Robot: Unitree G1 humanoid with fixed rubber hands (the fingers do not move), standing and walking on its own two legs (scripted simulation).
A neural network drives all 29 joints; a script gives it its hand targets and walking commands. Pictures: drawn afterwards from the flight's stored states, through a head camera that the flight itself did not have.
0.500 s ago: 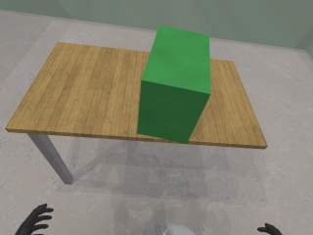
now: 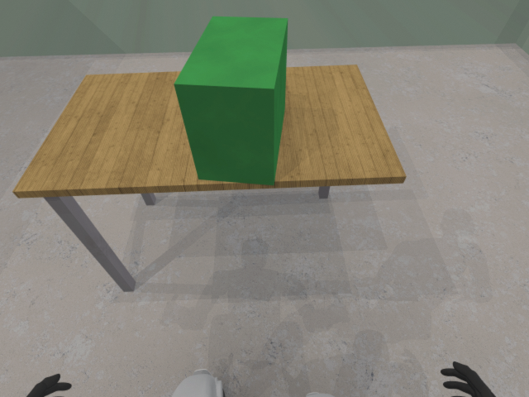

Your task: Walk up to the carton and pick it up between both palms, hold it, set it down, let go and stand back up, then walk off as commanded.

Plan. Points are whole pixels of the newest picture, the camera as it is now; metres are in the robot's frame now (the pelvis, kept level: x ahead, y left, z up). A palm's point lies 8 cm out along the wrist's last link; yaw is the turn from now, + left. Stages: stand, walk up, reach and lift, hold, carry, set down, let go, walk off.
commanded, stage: walk off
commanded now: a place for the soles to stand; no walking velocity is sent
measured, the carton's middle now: (242, 99) +0.76 +0.05 +0.03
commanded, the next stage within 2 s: none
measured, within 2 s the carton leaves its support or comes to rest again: neither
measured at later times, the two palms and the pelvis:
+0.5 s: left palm out of the picture +0.03 +0.31 -0.02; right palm out of the picture -0.13 -0.37 -0.06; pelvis -0.12 -0.02 +0.02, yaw +1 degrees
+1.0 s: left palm out of the picture -0.08 +0.31 +0.00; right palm out of the picture -0.08 -0.35 -0.10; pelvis -0.16 -0.04 +0.02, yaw +1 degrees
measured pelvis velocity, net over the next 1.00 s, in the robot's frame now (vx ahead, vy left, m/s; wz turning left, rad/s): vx -0.16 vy -0.04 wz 0.02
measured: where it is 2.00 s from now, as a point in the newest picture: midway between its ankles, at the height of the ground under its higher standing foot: outside the picture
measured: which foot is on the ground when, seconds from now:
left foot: up 0.00-0.50, down 0.52-0.82, up 0.84-1.00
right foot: down 0.00-0.50, up 0.52-0.80, down 0.82-1.00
